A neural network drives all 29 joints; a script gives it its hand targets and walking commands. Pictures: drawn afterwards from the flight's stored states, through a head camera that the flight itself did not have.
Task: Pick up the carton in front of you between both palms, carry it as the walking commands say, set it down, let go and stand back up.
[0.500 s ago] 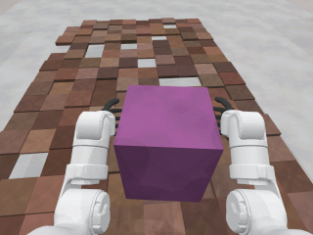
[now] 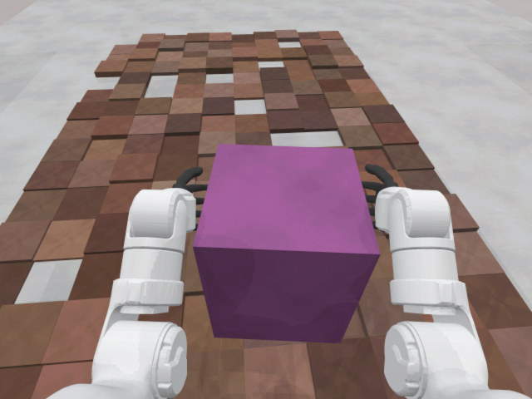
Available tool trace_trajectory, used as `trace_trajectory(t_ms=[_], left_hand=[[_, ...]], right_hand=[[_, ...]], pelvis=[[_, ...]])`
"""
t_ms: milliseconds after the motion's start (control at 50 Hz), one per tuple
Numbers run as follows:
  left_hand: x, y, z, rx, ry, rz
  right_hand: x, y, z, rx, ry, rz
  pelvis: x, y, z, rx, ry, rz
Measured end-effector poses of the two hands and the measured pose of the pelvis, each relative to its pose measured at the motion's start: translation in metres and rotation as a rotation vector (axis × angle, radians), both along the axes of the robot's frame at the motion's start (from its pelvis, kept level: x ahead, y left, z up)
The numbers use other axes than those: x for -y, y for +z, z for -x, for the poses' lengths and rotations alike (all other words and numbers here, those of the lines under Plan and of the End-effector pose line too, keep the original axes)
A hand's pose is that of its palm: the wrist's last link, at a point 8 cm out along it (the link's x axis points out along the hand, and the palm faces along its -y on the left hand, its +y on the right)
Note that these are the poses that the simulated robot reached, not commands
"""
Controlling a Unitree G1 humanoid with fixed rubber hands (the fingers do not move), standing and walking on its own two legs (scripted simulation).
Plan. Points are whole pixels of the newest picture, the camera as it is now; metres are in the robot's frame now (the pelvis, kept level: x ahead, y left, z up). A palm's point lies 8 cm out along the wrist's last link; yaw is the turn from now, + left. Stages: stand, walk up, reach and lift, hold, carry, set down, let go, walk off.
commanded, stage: carry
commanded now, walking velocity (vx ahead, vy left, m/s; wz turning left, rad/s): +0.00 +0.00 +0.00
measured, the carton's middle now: (280, 246) +0.34 +0.00 +0.05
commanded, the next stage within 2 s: none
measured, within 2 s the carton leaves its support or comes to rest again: neither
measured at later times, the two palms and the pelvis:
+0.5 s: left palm (185, 204) +0.35 +0.14 +0.13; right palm (387, 203) +0.36 -0.16 +0.14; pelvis +0.01 +0.00 +0.00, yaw +0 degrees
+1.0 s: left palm (193, 127) +0.45 +0.14 +0.20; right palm (386, 134) +0.45 -0.16 +0.19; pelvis +0.09 -0.01 +0.01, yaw +0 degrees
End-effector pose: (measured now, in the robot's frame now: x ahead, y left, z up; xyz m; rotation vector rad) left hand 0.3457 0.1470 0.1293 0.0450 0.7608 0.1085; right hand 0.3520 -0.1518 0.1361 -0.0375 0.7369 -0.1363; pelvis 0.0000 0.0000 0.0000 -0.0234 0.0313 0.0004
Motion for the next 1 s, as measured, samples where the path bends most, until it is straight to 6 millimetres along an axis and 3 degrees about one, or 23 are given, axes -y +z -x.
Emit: trace_trajectory(t_ms=[580, 680, 840, 1000], left_hand=[[0.005, 0.001, -0.009, 0.001, 0.001, -0.001], [0.006, 0.010, -0.014, 0.019, -0.005, -0.005], [-0.003, 0.051, -0.051, 0.103, -0.011, -0.007], [0.008, 0.068, -0.109, 0.037, -0.009, -0.003]], right_hand=[[0.005, 0.000, -0.009, 0.001, 0.001, -0.002], [0.006, 0.010, -0.014, 0.019, 0.005, 0.003], [-0.003, 0.054, -0.052, 0.102, 0.013, 0.011], [0.009, 0.057, -0.099, 0.037, 0.001, 0.001]], pelvis=[[0.004, 0.000, -0.009, 0.000, 0.001, -0.004], [0.005, 0.003, -0.017, 0.000, 0.004, 0.004], [-0.003, 0.002, -0.048, -0.005, -0.002, 0.007], [0.005, 0.013, -0.091, -0.030, -0.007, 0.014]])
